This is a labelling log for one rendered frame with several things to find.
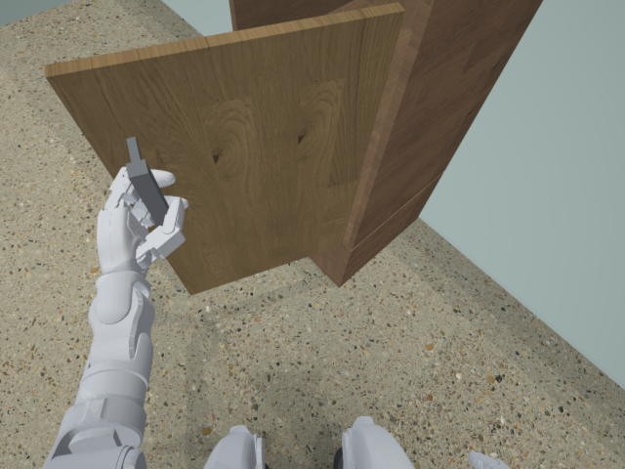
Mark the cupboard door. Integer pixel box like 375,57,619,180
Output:
44,2,405,296

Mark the left robot upper arm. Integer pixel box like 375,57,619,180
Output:
45,446,146,469

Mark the robot thigh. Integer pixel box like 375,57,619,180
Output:
342,424,415,469
203,432,266,469

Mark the handle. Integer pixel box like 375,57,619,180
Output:
126,137,169,227

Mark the right robot thigh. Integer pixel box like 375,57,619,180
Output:
342,424,415,469

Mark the robot left forearm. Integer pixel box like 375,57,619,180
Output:
42,271,155,469

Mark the left robot hand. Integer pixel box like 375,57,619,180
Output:
97,167,189,278

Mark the left robot thigh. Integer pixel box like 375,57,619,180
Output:
203,432,266,469

